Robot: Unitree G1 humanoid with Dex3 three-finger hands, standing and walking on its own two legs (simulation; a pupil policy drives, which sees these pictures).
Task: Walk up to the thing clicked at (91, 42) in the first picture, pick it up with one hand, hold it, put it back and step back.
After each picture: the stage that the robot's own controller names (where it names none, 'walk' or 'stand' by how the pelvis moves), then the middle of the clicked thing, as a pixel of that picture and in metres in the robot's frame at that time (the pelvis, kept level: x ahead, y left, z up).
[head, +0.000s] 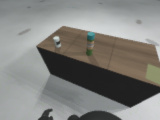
stand; (90, 44) +0.73 +0.05 +0.00
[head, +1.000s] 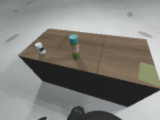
walk; (75, 48) +0.61 +0.21 +0.02
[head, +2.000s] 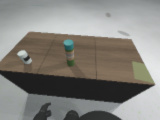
stand; (69, 54) +0.52 +0.21 +0.02
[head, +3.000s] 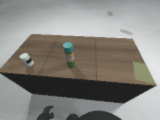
stand; (69, 56) +0.51 +0.21 +0.00
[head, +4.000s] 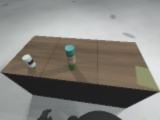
stand; (71, 59) +0.50 +0.20 +0.00
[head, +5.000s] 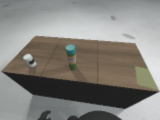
stand; (71, 58) +0.51 +0.20 +0.00
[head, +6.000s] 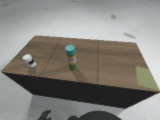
rise first; (71, 59) +0.50 +0.20 +0.00
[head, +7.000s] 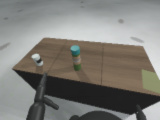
rise first; (76, 59) +0.51 +0.19 +0.00
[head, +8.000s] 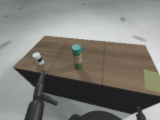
go down; (77, 58) +0.51 +0.18 +0.00
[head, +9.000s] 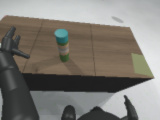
go down; (63, 48) +0.50 +0.18 +0.05
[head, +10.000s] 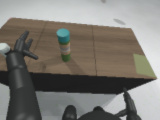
close in; (64, 47) +0.51 +0.17 +0.06
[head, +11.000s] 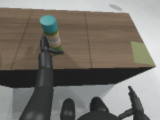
close; (53, 39) +0.52 +0.19 +0.10
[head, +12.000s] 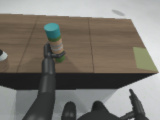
lift; (56, 45) +0.49 +0.19 +0.09
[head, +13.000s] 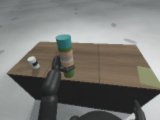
lift; (66, 58) +0.33 +0.16 +0.22
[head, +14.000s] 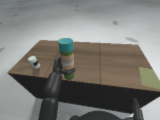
hold; (67, 61) +0.33 +0.16 +0.19
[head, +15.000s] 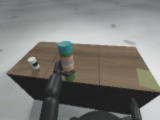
hold; (67, 63) +0.33 +0.16 +0.18
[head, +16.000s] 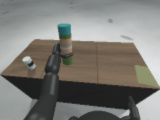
crouch; (66, 46) +0.43 +0.17 +0.22
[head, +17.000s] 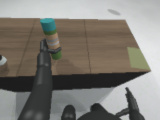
lower; (52, 41) +0.52 +0.20 +0.09
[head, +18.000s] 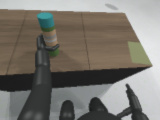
lower; (50, 38) +0.54 +0.19 +0.10
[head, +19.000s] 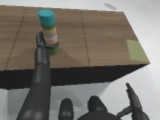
lower; (50, 35) +0.54 +0.19 +0.10
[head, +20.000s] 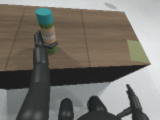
lower; (48, 35) +0.54 +0.20 +0.10
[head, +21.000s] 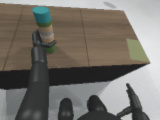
rest; (46, 33) +0.55 +0.21 +0.10
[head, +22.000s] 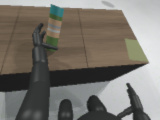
withdraw; (53, 30) +0.59 +0.16 +0.09
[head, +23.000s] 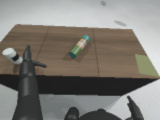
sink last; (80, 46) +0.65 +0.09 -0.03
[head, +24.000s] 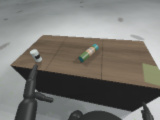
stand; (88, 52) +0.68 +0.09 -0.04
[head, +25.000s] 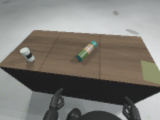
stand; (87, 50) +0.65 +0.08 -0.03
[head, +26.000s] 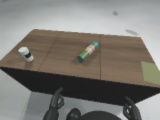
stand; (88, 51) +0.63 +0.06 -0.02
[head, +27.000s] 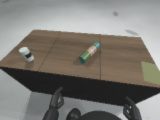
stand; (90, 52) +0.62 +0.05 -0.02
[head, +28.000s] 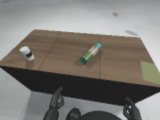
stand; (91, 52) +0.62 +0.03 -0.02
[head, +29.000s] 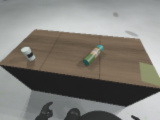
stand; (93, 54) +0.61 +0.01 -0.04
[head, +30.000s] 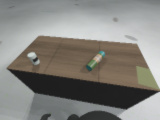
walk; (96, 60) +0.60 -0.02 -0.09
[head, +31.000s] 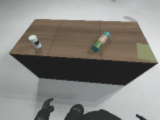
walk; (101, 41) +0.74 -0.05 -0.07
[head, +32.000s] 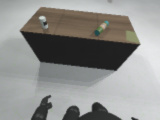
walk; (101, 28) +1.02 -0.08 -0.08
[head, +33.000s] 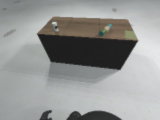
stand; (105, 29) +1.16 -0.11 -0.07
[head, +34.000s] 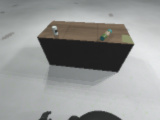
stand; (106, 34) +1.15 -0.15 -0.09
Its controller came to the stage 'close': yes
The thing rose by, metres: 0.21
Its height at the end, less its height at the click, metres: -0.09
